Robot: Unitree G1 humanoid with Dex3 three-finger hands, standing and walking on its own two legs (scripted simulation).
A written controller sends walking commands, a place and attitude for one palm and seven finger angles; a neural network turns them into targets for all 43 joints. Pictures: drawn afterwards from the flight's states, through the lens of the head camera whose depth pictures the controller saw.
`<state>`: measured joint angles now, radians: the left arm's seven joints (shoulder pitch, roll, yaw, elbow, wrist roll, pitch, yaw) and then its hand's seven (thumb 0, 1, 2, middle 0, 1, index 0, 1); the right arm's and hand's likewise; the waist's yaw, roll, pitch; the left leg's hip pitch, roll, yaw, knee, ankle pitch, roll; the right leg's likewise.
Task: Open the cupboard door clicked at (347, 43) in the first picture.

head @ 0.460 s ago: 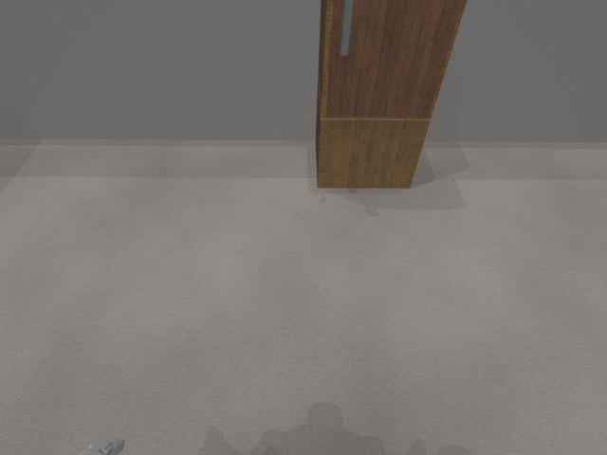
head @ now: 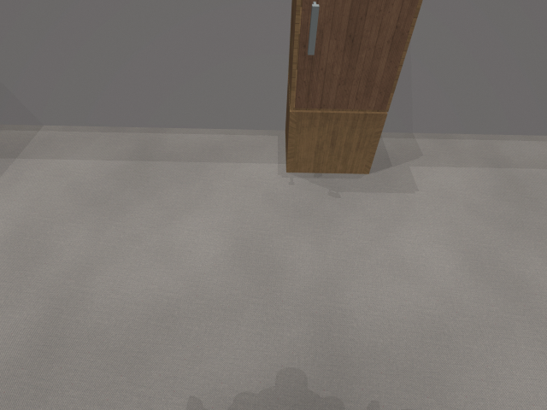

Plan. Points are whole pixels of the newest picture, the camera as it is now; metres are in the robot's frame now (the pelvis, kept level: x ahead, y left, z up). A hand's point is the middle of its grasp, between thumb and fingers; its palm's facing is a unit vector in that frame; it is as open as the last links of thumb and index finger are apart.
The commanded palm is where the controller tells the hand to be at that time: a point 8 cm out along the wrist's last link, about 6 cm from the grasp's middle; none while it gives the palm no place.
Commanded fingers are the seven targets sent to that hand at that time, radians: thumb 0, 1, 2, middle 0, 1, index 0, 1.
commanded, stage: stand and wait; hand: left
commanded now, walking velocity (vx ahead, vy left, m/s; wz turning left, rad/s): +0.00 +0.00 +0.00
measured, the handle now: (312, 28) +1.39 -0.07 +0.01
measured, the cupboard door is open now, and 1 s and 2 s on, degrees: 0 0 0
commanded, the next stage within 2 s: look at it before walking up in 0.38 s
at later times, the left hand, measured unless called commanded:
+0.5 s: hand out of the picture +0.07 +0.24 -0.15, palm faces -0.05 -0.94 -0.33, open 7.3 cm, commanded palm none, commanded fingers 0.00 0.90 0.90 -0.20 -0.30 -0.20 -0.30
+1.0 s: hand out of the picture +0.06 +0.25 -0.15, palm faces -0.05 -0.94 -0.33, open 7.3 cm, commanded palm none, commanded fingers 0.00 0.90 0.90 -0.20 -0.30 -0.20 -0.30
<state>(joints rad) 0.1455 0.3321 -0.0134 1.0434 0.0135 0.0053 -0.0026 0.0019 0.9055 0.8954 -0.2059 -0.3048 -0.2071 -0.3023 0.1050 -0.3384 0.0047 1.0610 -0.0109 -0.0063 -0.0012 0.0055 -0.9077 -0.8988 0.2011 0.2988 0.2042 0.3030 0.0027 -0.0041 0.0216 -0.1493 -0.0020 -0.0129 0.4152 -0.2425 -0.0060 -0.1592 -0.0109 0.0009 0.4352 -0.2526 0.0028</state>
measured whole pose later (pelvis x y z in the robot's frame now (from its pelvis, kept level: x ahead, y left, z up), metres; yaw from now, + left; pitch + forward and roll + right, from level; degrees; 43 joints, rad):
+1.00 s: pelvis -0.01 +0.00 +0.00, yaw +0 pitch -1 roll +0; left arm 0.14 0.34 -0.01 1.09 0.01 0.00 -0.01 0.00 0.91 0.90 -0.20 -0.30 -0.21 -0.30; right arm 0.12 -0.34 0.01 1.12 -0.01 -0.01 0.00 0.01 -0.91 -0.90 0.20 0.30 0.20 0.30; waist 0.00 -0.01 0.03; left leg -0.14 0.00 -0.01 0.36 -0.20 -0.01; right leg -0.15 -0.01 0.00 0.38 -0.21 0.00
